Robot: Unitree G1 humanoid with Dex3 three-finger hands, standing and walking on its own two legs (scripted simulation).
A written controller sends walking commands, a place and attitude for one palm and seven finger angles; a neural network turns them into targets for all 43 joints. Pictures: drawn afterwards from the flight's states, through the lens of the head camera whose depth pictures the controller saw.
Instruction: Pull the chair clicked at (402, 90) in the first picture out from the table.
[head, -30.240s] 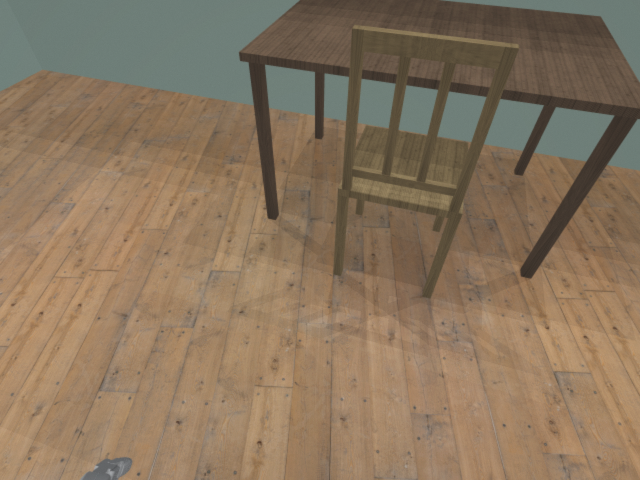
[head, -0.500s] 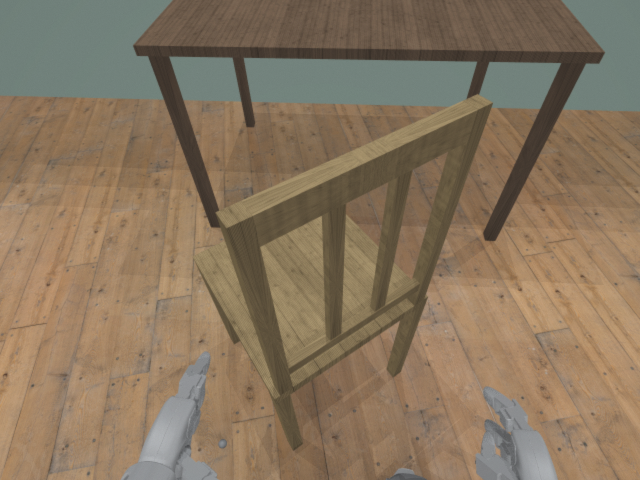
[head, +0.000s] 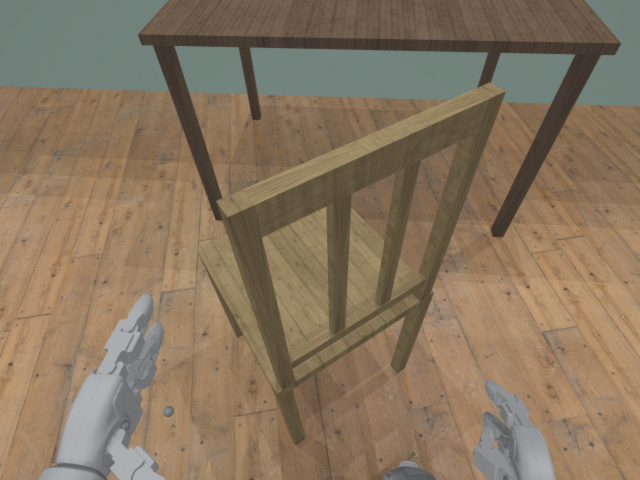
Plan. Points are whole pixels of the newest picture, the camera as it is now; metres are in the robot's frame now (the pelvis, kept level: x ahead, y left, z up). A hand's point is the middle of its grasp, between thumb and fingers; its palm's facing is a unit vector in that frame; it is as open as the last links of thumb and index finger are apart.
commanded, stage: draw the hand back to the body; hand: left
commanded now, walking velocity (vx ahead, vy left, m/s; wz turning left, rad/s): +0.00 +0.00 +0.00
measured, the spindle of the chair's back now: (337, 276) +0.40 -0.01 -0.01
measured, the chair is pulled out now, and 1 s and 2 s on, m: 0.50 0.50 0.50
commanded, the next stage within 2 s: step back with the hand held close in 1.14 s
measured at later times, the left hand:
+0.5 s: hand (34, 341) +0.22 +0.25 +0.17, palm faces +0.40 -0.83 -0.40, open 13.1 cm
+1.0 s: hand out of the picture +0.23 +0.26 +0.21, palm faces +0.46 -0.78 -0.41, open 7.6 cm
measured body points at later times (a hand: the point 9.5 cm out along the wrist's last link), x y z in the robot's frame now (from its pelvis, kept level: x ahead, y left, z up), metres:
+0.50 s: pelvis +0.03 +0.01 +0.05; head +0.01 -0.01 +0.50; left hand +0.19 +0.29 +0.19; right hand +0.21 -0.20 -0.03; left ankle -0.04 +0.13 -0.68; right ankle +0.05 -0.13 -0.68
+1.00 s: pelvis +0.03 +0.01 +0.06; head +0.02 -0.03 +0.51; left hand +0.20 +0.30 +0.23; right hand +0.19 -0.23 -0.04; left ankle -0.04 +0.13 -0.68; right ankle +0.05 -0.13 -0.68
